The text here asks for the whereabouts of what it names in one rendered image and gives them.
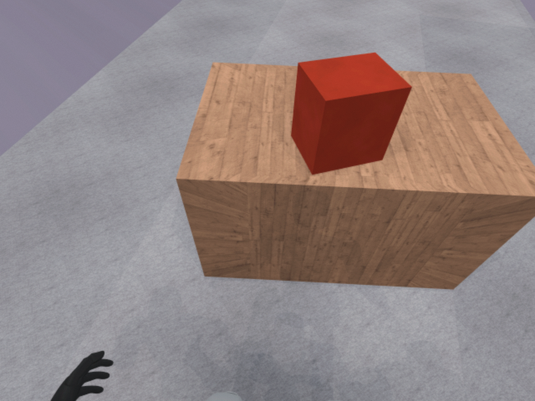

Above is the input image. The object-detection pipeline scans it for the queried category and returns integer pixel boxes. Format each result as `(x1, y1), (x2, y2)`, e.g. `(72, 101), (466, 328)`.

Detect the left robot hand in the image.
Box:
(50, 351), (114, 401)

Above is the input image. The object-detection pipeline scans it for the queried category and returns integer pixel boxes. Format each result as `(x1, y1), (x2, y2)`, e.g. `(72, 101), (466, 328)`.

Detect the pedestal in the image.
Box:
(176, 63), (535, 290)

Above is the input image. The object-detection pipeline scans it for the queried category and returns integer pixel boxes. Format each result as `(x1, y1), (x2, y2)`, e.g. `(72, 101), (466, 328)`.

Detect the carton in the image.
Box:
(291, 53), (412, 175)

